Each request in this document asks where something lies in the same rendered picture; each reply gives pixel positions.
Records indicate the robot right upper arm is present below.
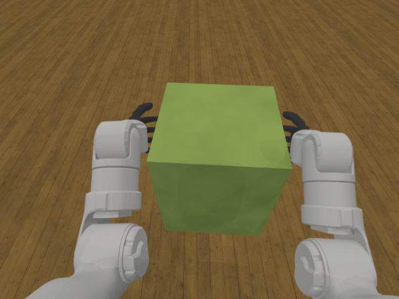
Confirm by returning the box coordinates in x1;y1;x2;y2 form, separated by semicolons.
294;238;399;299

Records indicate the right robot hand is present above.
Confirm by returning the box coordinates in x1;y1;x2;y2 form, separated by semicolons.
282;112;309;163

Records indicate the robot left forearm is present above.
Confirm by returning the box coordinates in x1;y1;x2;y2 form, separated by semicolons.
74;120;148;270

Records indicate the left robot hand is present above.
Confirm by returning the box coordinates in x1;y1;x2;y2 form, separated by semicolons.
129;103;158;153

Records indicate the robot right forearm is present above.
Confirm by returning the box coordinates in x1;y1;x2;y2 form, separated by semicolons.
290;130;377;281

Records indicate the robot left upper arm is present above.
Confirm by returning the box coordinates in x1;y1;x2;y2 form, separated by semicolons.
25;223;149;299

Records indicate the carton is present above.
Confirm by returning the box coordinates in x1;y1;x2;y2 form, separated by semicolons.
147;82;292;236

